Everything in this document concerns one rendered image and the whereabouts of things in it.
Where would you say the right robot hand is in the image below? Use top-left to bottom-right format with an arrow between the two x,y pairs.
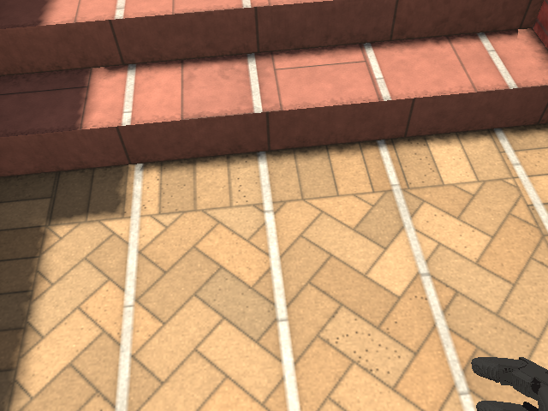
471,357 -> 548,411

